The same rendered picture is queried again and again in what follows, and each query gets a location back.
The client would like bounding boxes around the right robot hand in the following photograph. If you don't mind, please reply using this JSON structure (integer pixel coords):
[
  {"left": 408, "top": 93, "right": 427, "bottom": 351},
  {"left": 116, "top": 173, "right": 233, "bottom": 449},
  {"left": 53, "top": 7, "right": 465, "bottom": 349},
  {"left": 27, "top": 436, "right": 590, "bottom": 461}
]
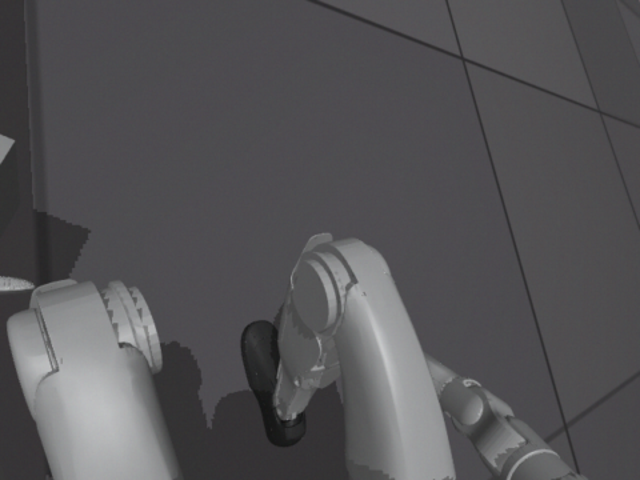
[{"left": 423, "top": 351, "right": 461, "bottom": 402}]

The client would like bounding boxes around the carton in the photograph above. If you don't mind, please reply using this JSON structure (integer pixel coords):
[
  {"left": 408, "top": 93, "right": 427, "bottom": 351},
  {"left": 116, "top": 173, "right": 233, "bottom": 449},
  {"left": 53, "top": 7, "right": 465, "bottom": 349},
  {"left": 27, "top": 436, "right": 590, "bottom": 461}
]
[{"left": 0, "top": 134, "right": 20, "bottom": 239}]

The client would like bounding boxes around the right robot foot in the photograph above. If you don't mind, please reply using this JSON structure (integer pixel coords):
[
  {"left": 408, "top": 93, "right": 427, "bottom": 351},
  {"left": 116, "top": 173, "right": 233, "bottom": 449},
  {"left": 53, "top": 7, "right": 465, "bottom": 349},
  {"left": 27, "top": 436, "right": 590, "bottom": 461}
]
[{"left": 241, "top": 320, "right": 306, "bottom": 447}]

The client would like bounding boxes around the right robot arm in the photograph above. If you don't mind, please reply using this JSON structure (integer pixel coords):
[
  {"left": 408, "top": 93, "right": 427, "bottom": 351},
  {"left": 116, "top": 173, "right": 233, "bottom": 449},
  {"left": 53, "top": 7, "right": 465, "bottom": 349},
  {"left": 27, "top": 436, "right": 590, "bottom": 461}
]
[{"left": 440, "top": 377, "right": 588, "bottom": 480}]

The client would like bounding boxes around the left robot hand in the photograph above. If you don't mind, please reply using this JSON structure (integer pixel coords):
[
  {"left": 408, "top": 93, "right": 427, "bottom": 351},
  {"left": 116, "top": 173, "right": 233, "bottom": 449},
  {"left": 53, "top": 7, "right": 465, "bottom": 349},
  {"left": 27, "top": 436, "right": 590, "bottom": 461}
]
[{"left": 0, "top": 276, "right": 36, "bottom": 295}]

